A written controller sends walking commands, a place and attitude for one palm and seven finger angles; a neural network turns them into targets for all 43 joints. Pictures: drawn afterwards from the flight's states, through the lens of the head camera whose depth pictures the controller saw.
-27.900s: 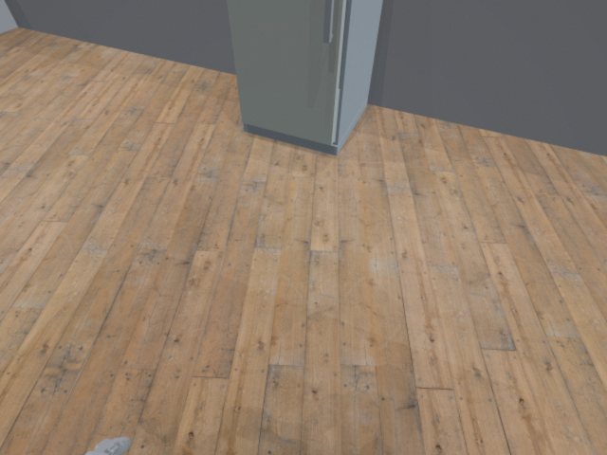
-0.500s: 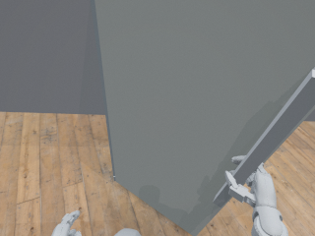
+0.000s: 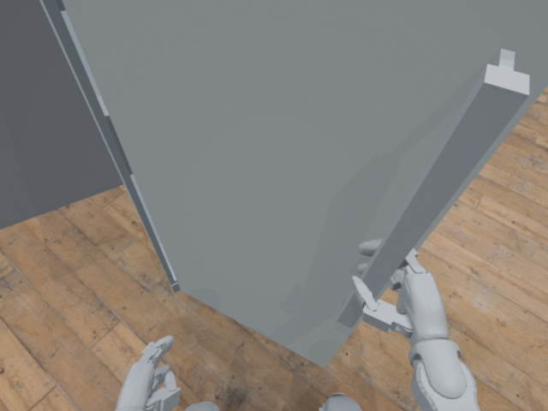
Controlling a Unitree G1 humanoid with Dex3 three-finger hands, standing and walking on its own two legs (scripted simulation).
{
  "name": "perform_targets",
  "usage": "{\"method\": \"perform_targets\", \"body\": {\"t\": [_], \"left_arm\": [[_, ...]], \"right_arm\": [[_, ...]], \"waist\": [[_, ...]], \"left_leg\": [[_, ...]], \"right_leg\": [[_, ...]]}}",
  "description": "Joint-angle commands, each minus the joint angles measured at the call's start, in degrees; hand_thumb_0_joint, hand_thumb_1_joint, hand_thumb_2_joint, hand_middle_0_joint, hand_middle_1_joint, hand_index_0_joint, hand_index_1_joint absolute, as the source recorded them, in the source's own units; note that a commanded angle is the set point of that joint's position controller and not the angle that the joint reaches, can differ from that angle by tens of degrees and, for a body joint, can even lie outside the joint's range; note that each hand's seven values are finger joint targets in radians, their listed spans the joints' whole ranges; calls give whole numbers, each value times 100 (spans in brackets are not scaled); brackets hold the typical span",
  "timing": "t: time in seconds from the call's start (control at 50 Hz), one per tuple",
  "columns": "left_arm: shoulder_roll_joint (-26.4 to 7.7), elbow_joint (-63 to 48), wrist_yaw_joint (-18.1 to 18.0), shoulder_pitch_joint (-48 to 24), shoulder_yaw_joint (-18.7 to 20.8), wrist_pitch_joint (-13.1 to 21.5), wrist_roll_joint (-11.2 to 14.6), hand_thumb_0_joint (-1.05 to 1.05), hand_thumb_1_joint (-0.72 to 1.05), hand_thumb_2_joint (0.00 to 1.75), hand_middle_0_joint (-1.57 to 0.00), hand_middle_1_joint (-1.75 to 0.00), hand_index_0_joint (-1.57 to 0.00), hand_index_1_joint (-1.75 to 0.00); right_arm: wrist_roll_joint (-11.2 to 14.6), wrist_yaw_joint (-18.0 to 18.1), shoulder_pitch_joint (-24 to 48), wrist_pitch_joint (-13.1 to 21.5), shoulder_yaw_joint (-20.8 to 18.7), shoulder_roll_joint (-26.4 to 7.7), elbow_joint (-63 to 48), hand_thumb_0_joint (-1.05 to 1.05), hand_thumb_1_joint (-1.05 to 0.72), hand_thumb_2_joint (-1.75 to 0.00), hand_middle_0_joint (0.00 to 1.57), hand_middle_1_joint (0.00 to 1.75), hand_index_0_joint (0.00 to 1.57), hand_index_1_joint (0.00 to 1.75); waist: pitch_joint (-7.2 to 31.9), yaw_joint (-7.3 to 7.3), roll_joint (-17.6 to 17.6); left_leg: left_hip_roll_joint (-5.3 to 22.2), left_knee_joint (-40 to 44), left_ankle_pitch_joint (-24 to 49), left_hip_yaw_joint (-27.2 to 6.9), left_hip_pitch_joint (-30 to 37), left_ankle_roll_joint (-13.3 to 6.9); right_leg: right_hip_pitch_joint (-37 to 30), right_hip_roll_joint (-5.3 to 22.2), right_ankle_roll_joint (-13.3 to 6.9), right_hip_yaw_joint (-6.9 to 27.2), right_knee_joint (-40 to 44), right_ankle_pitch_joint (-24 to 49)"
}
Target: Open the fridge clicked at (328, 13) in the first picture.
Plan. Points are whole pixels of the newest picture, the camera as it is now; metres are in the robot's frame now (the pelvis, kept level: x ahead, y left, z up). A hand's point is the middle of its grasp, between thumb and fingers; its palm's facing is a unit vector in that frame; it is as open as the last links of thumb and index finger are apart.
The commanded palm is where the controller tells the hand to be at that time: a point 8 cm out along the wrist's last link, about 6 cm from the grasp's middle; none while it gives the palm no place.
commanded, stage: walk backward, drawing the door open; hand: right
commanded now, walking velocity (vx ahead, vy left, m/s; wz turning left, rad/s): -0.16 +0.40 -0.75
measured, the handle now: (394, 239) +0.31 -0.13 +0.12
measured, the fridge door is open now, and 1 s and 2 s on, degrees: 59 80 75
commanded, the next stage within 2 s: stop walking and hold the door back in 0.32 s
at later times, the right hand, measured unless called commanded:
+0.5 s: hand (274, 404) +0.13 +0.01 +0.06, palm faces +0.34 +0.92 -0.19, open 7.2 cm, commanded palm +0.11 -0.05 +0.06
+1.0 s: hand (261, 406) +0.13 +0.03 +0.07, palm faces +0.48 +0.85 -0.22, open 6.9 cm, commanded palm +0.10 -0.05 +0.06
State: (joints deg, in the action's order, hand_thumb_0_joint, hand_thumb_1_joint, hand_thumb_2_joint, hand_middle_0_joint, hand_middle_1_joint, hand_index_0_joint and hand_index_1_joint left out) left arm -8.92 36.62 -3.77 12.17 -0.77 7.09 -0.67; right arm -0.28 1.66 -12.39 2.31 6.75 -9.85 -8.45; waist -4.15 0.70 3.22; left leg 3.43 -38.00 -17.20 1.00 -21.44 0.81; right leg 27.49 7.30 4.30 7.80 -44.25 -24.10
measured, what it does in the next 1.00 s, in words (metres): steps to the left, turning right: right foot, then left foot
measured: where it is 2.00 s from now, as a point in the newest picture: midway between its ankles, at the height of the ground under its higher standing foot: outside the picture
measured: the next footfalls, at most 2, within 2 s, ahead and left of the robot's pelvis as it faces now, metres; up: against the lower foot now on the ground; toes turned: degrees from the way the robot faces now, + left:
right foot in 0.18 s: +0.02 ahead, -0.10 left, +0.00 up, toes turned -16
left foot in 0.34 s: +0.09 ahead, +0.26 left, +0.00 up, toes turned -15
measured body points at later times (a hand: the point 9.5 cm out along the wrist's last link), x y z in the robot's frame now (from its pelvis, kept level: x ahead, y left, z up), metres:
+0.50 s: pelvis -0.06 +0.21 +0.01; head -0.01 +0.21 +0.45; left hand +0.18 +0.36 -0.11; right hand +0.11 -0.03 +0.08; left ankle +0.05 +0.27 -0.71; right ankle -0.14 +0.11 -0.64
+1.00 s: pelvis -0.14 +0.31 +0.01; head -0.10 +0.34 +0.46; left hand +0.09 +0.45 -0.13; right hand +0.10 -0.02 +0.08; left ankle +0.00 +0.36 -0.71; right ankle -0.22 +0.21 -0.65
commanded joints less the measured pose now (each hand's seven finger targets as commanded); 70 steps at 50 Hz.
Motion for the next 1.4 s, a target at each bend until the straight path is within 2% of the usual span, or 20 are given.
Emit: {"method": "perform_targets", "body": {"t": [0.0,0.1,0.12,0.14,0.18,0.26,0.28,0.3,0.32,0.36,0.44,0.6,0.7,0.8,0.86,0.88,1.14,1.22,1.32,1.38], "left_arm": [[-360,-638,-171,-719,228,490,-29,0,90,90,-20,-30,-20,-30],[-614,-709,-315,-535,278,457,-86,0,90,90,-20,-30,-20,-30],[-785,-758,-312,-377,308,419,-122,0,90,90,-20,-30,-20,-30],[-1093,-889,-278,-413,401,412,-217,0,90,90,-20,-30,-20,-30],[-1265,-915,-244,-601,418,148,-287,0,90,90,-20,-30,-20,-30],[-961,-1033,-112,-1262,374,147,-182,0,90,90,-20,-30,-20,-30],[-825,-977,-95,-947,372,194,-60,0,90,90,-20,-30,-20,-30],[-527,-1018,-79,-837,427,234,51,0,90,90,-20,-30,-20,-30],[-545,-1050,-133,-1016,427,353,85,0,90,90,-20,-30,-20,-30],[-382,-870,-151,-812,311,335,-109,0,90,90,-20,-30,-20,-30],[-632,-751,-243,-873,269,236,-46,0,90,90,-20,-30,-20,-30],[-893,-702,-253,-546,3,-335,146,0,90,90,-20,-30,-20,-30],[-895,-638,-171,-927,12,-745,178,0,90,90,-20,-30,-20,-30],[-1180,-492,-225,-372,179,-869,303,0,90,90,-20,-30,-20,-30],[-1113,-514,-275,-462,330,-873,298,0,90,90,-20,-30,-20,-30],[-1224,-381,-293,-435,372,-866,213,0,90,90,-20,-30,-20,-30],[-1095,115,-359,219,257,-396,255,0,90,90,-20,-30,-20,-30],[-1398,-86,-351,146,286,-337,259,0,90,90,-20,-30,-20,-30],[-1536,-68,-242,369,332,-492,297,0,90,90,-20,-30,-20,-30],[-1360,-154,-228,592,342,-337,307,0,90,90,-20,-30,-20,-30]], "right_arm": [[-43,262,836,476,-558,-417,-1549,0,-90,-90,45,140,45,140],[3,53,1041,624,-155,-64,-1349,0,-90,-90,45,140,45,140],[48,5,987,641,-24,17,-1395,0,-90,-90,45,140,45,140],[-13,-38,858,719,77,153,-1437,0,-90,-90,45,140,45,140],[-308,18,644,855,-260,-225,-1326,0,-90,-90,45,140,45,140],[-48,109,689,659,-222,-156,-2150,0,-90,-90,45,140,45,140],[-85,201,880,530,-412,-356,-2198,0,-90,-90,45,140,45,140],[-93,260,836,401,-502,-472,-2128,0,-90,-90,45,140,45,140],[-107,283,1095,362,-719,-744,-2339,0,-90,-90,45,140,45,140],[-160,281,1007,329,-549,-505,-2002,0,-90,-90,45,140,45,140],[-30,268,1537,314,-703,-605,-904,0,-90,-90,45,140,45,140],[166,514,3614,169,-617,-725,766,0,-90,-90,45,140,45,140],[208,586,5159,124,-403,-577,1826,0,-90,-90,45,140,45,140],[295,384,6096,58,-683,-648,3899,0,-90,-90,45,140,45,140],[361,256,6340,195,-1016,-1114,4216,0,-90,-90,45,140,45,140],[340,279,6122,207,-1358,-1454,4425,0,-90,-90,45,140,45,140],[292,213,7504,873,-1843,-1790,5448,0,-90,-90,45,140,45,140],[433,92,8540,910,-1477,-1229,5036,0,-90,-90,45,140,45,140],[166,199,7604,703,-1709,-1715,5501,0,-90,-90,45,140,45,140],[106,176,7257,748,-1556,-1484,5163,0,-90,-90,45,140,45,140]], "waist": [[1831,12,-1505],[953,-421,-1295],[849,-571,-607],[778,-441,1143],[862,-322,657],[246,85,1580],[693,73,353],[1081,80,-1841],[1399,239,-2361],[1516,-66,-1290],[1395,41,-1599],[1843,-31,-1150],[868,-135,1720],[576,247,-642],[704,282,-2493],[483,227,-1088],[1624,-187,-1384],[1011,-140,685],[1093,75,708],[1739,-75,-928]], "left_leg": [[1778,1209,1849,-551,1392,-1287],[950,-605,1831,696,-198,-755],[552,-1778,641,877,-1294,-431],[-146,-3151,-1609,555,-2401,48],[99,-4114,-1242,-847,-1795,365],[6,-197,-1145,-420,1331,-94],[52,812,-1164,-94,1480,-333],[1195,2322,-2126,-1590,663,-965],[1837,2498,-1611,-2423,260,-1514],[1553,1717,55,-975,883,-1197],[1523,1456,1041,-608,1156,-1091],[1541,2132,-172,-996,1770,-342],[-102,-2669,-1037,148,-846,118],[-295,430,-526,477,1338,104],[1937,3069,-2676,-3673,1493,-762],[2133,3221,-2590,-3758,1085,-943],[711,1756,-2146,-484,600,-365],[-235,-2227,-1025,91,-1420,45],[-77,226,-500,247,777,-77],[491,1634,339,-539,2264,-432]], "right_leg": [[641,-441,-209,-982,-2577,-1327],[-1159,-250,-349,-1265,98,-53],[-2012,174,-573,-570,1294,1120],[-2409,1840,-1231,2150,2167,3015],[-1502,2763,-1874,3913,3119,1285],[1539,814,-671,282,1773,-1094],[1243,-35,-264,-782,534,-1594],[669,-784,18,-1461,-1960,-1348],[404,-841,-62,-1167,-3868,-1585],[502,-557,-149,-1204,-3577,-1055],[-13,-478,-194,-1426,-1893,-1214],[-1570,-962,-635,-1344,2083,-628],[-1552,1372,-2099,1571,3168,-673],[-379,129,-1023,-566,1688,-873],[683,-861,-491,-789,-1692,-1147],[592,-761,-423,-421,-2182,-735],[-2178,-923,-461,-1943,1454,-178],[-2562,1685,-1768,1729,3319,251],[-1252,948,-1080,-441,2007,797],[-709,154,-487,-1306,235,1213]]}}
